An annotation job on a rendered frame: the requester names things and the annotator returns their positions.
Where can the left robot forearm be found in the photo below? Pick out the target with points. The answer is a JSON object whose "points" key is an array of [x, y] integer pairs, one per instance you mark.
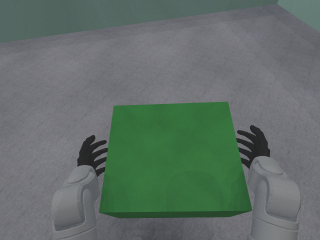
{"points": [[72, 206]]}

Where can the robot left hand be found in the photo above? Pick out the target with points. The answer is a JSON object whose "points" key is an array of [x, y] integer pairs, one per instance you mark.
{"points": [[86, 157]]}

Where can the carton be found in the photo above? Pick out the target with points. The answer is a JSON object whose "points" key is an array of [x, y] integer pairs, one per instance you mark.
{"points": [[176, 160]]}

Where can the right robot forearm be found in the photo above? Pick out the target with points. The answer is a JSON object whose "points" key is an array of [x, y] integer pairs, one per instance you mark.
{"points": [[277, 201]]}

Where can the robot right hand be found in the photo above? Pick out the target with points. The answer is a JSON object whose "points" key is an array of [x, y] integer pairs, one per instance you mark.
{"points": [[258, 148]]}

